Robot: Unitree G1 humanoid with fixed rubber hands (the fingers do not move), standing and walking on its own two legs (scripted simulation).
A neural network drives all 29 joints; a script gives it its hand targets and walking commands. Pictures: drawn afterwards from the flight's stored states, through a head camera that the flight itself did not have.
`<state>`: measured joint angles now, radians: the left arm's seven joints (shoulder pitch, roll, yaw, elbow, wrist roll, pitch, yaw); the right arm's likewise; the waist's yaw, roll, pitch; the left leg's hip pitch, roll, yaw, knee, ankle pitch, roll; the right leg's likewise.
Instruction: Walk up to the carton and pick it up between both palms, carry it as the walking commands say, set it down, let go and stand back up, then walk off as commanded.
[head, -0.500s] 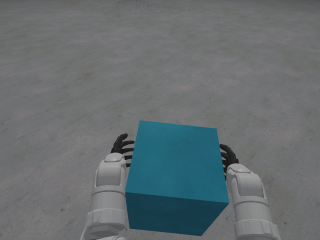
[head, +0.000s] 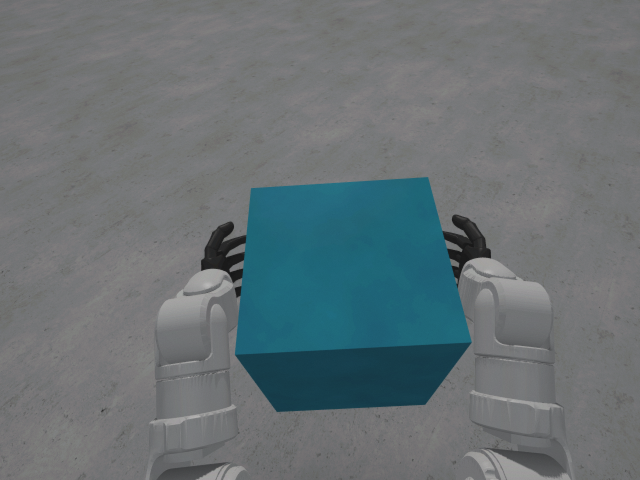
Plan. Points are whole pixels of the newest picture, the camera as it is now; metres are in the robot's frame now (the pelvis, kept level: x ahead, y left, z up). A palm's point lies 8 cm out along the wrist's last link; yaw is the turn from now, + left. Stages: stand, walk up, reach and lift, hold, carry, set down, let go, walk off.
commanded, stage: carry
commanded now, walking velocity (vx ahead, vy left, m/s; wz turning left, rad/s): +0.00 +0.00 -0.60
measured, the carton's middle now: (345, 305) +0.32 +0.00 +0.06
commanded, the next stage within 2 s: none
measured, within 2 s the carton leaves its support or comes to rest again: neither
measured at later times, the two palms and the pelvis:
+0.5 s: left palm (274, 293) +0.30 +0.09 +0.11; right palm (558, 317) +0.25 -0.21 +0.13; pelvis -0.05 -0.01 +0.01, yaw -12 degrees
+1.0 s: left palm (394, 345) +0.24 -0.05 +0.10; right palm out of the picture +0.13 -0.33 +0.09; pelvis -0.13 -0.05 +0.00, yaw -23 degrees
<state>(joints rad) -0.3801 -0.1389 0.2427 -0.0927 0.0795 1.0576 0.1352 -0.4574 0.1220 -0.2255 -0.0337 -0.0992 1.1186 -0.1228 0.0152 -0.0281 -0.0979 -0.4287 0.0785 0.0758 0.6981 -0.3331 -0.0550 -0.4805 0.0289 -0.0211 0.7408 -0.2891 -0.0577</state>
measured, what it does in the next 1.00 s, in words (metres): walks backwards, turning right: left foot, then right foot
